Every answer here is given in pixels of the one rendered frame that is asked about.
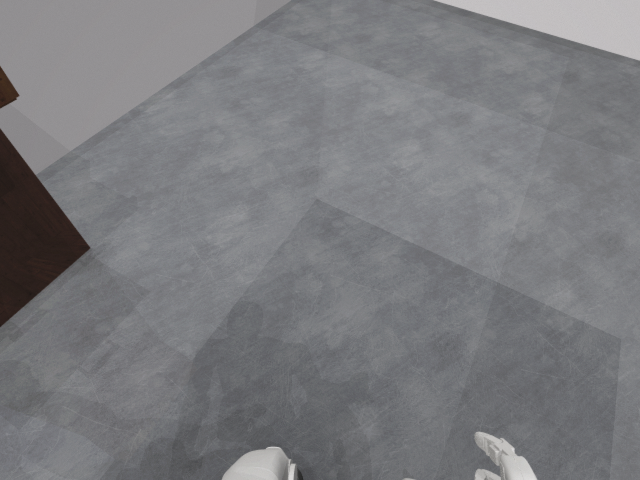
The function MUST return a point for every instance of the robot left shin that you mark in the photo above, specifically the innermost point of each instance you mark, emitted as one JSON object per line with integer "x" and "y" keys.
{"x": 277, "y": 448}

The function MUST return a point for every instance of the cabinet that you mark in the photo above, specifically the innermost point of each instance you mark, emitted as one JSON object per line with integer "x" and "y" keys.
{"x": 37, "y": 240}

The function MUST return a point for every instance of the robot right hand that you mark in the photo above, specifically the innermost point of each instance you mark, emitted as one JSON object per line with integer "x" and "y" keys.
{"x": 512, "y": 467}

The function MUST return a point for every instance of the robot left thigh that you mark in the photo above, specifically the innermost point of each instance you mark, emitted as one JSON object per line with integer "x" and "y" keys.
{"x": 263, "y": 464}

